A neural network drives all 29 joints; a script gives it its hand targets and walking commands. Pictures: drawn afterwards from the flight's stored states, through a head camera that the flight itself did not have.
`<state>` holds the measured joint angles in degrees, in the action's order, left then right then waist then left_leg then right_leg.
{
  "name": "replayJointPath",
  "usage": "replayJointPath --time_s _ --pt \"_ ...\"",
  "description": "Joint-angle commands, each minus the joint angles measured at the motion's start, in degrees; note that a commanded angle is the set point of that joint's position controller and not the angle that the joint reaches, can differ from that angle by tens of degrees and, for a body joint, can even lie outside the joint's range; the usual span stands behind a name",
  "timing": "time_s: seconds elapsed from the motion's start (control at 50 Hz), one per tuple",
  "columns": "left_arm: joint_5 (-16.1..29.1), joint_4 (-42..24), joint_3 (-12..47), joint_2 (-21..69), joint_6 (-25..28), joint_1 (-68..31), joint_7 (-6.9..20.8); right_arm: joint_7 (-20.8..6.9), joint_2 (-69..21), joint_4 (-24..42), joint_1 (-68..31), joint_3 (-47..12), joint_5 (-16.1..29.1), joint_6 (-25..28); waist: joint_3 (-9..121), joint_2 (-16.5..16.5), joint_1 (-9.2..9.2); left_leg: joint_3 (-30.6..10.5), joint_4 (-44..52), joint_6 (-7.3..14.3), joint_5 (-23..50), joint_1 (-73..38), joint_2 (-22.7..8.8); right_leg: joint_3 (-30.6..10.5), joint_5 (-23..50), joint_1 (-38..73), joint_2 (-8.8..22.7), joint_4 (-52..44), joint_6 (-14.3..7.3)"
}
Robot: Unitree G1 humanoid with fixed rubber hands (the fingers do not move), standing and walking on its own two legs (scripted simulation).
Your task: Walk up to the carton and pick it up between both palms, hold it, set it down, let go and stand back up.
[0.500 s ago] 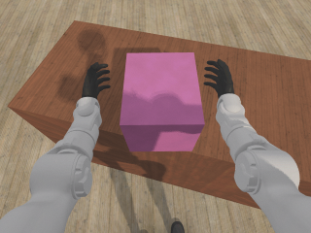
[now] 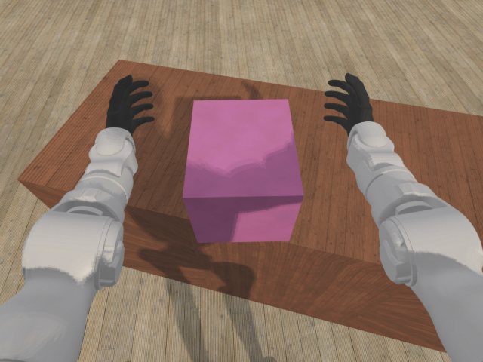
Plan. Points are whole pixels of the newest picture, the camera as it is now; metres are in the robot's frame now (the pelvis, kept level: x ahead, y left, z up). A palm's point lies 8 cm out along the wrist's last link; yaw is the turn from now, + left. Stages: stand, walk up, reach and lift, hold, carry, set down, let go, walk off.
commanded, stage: set down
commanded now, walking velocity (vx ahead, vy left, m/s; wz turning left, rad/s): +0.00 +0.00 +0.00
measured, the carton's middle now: (242, 171) +0.50 -0.02 -0.04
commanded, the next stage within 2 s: none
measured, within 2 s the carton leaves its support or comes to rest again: neither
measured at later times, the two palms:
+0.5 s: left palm (136, 187) +0.41 +0.16 +0.05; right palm (353, 181) +0.39 -0.21 +0.05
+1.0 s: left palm (124, 251) +0.33 +0.19 -0.01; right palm (360, 233) +0.32 -0.21 +0.00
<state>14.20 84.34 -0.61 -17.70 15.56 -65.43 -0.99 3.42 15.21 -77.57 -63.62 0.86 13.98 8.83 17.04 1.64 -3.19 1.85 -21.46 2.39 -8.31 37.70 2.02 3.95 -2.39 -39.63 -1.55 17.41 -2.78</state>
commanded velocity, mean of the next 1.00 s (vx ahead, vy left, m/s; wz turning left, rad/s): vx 0.00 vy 0.00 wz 0.00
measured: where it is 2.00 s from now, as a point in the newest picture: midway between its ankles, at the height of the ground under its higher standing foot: outside the picture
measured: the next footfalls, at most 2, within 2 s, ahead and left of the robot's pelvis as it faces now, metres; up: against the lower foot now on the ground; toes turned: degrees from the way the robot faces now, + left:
none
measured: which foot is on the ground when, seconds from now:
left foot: down 0.00-1.00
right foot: down 0.00-1.00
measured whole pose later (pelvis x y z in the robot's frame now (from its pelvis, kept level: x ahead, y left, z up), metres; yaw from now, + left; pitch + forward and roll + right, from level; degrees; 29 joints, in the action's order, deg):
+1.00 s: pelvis +0.01 -0.01 +0.00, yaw -1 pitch +12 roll +0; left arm 7.4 60.0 -4.5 -11.0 28.2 -20.1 -0.5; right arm 4.8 4.6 -55.9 -20.8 4.9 8.3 23.2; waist 8.6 -0.5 -2.1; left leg 1.8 -25.3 1.2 -12.9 24.5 0.3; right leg 3.8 -6.7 -26.5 -3.2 21.0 -4.0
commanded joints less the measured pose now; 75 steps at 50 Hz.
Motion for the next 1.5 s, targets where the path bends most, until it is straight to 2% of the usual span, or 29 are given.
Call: replayJointPath --time_s 0.0,0.08,0.14,0.24,0.28,0.34,0.44,0.54,0.62,0.7,0.76,0.84,0.94,1.1,1.22,1.32,1.44,1.48 --pt "-2.5 -5.6 -1.9 -6.1 1.3 -12.4 1.3 0.8 6.9 5.6 -13.9 -1.1 2.7 2.0 26.3 -1.6 -1.39 -4.6 3.3 -0.7 12.4 3.2 -5.3 -9.6 24.5 43.9 5.2 6.5 1.0" --pt "-5.4 -8.8 -3.9 -3.6 3.5 -5.4 1.8 0.8 5.8 7.4 -6.9 -0.8 3.3 4.3 23.1 0.6 -0.97 -4.9 2.7 -1.5 16.2 -3.2 -5.2 -9.3 23.1 40.0 4.5 4.8 -0.8" --pt "-7.2 -14.0 -5.2 -2.0 6.2 -1.6 1.5 0.5 4.9 10.9 -2.6 0.5 2.7 6.8 22.4 2.7 -0.34 -5.0 1.8 -2.7 18.7 -9.3 -4.8 -8.4 20.4 34.5 3.5 3.3 -1.8" --pt "-6.9 -25.0 -5.2 -1.1 9.1 -3.0 -0.7 -0.2 4.3 21.4 -2.8 4.8 -2.5 9.0 28.4 4.3 0.74 -4.2 0.9 -4.9 18.2 -17.8 -3.8 -5.9 16.2 26.1 1.2 2.2 -1.1" --pt "-6.5 -27.6 -5.1 -0.8 9.5 -2.4 -1.3 -0.2 3.6 24.5 -2.4 5.8 -4.4 9.3 32.5 3.6 0.96 -3.7 0.8 -4.8 17.0 -17.8 -3.5 -5.6 16.6 27.1 1.0 2.8 -0.6" --pt "-7.3 -27.1 -6.1 -0.5 9.2 2.4 -1.4 0.0 1.7 25.2 1.2 6.2 -6.2 9.4 34.4 1.2 1.04 -2.9 1.2 -3.6 14.9 -14.5 -3.5 -6.5 18.2 32.3 1.5 3.8 -0.3" --pt "-12.1 -22.5 -11.4 1.1 7.3 12.9 0.6 1.8 -2.6 21.8 10.2 5.8 -7.9 9.8 21.7 -3.4 0.87 -2.8 3.3 -1.5 11.4 -6.7 -4.1 -9.3 19.7 41.9 3.1 4.3 0.1" --pt "-13.9 -23.9 -13.4 2.0 5.8 16.8 2.6 3.4 -4.6 23.9 14.8 5.7 -8.4 11.4 13.0 -4.1 1.82 -2.6 4.1 -1.6 9.0 -8.9 -4.0 -9.8 15.6 42.5 3.1 2.9 0.7" --pt "-13.2 -28.0 -11.9 1.3 6.3 18.4 2.2 3.1 -5.5 26.7 17.2 5.8 -8.0 12.3 9.8 -2.4 2.2 -2.0 4.5 -1.9 4.8 -10.8 -3.7 -9.2 8.9 41.2 2.8 2.2 0.5" --pt "-10.4 -31.0 -8.5 0.3 8.1 20.6 1.2 2.2 -6.0 28.6 19.9 6.0 -7.5 12.6 8.9 -0.4 2.0 -1.7 4.3 -2.1 -0.2 -10.7 -3.8 -8.7 2.4 38.8 2.9 2.5 0.2" --pt "-8.1 -31.7 -6.1 0.2 10.0 23.1 0.6 1.7 -6.3 29.0 22.7 5.8 -6.9 12.9 9.4 0.7 1.58 -1.8 3.4 -2.1 -1.9 -9.4 -3.9 -8.9 0.3 37.8 3.2 3.1 0.0" --pt "-6.4 -31.1 -4.1 0.8 12.8 28.2 0.3 1.4 -6.5 28.3 27.6 5.0 -5.9 14.3 9.6 1.0 0.85 -2.3 1.6 -2.2 -1.0 -7.2 -4.0 -9.7 2.2 37.7 3.5 4.3 -0.3" --pt "-6.9 -30.7 -4.5 2.1 16.0 35.4 0.6 1.3 -6.4 28.1 34.3 3.9 -5.6 17.7 8.2 -0.5 0.49 -3.0 -0.5 -2.1 2.3 -5.7 -3.7 -10.5 8.1 38.3 3.1 5.8 -0.2" --pt "-8.2 -35.7 -5.4 3.3 19.9 45.0 0.6 0.0 -5.2 31.7 43.0 2.6 -5.0 24.4 7.1 -1.3 2.1 -3.0 -1.5 -2.2 5.2 -6.8 -3.2 -10.5 14.4 39.4 2.1 7.9 -0.1" --pt "-7.8 -39.8 -3.6 4.2 21.4 52.0 0.0 -1.8 -4.0 32.9 49.8 1.4 -3.2 27.5 5.4 0.2 3.42 -2.9 -2.1 -3.2 5.1 -9.2 -3.2 -10.2 12.4 37.0 1.2 8.8 -0.5" --pt "-7.0 -41.9 -1.4 4.9 21.8 57.2 0.0 -3.1 -2.8 32.4 55.1 1.1 -1.9 29.0 2.2 0.7 3.45 -3.1 -2.8 -4.4 4.9 -11.8 -3.4 -9.8 9.3 34.0 0.3 9.3 -0.9" --pt "-4.8 -42.7 2.1 4.6 18.5 59.2 -0.6 -4.4 -2.1 32.0 56.7 2.7 -4.1 25.9 -2.3 -1.0 2.82 -3.9 -0.7 -4.5 -1.8 -12.1 -4.4 -9.0 1.2 31.9 0.2 8.2 -0.9" --pt "-4.6 -44.0 2.7 4.2 17.6 60.4 -1.0 -4.5 -1.9 32.9 57.6 3.1 -4.4 25.1 -3.0 -1.3 2.9 -3.8 -0.7 -4.3 -1.6 -11.9 -4.4 -9.0 1.7 32.9 0.2 8.4 -0.8"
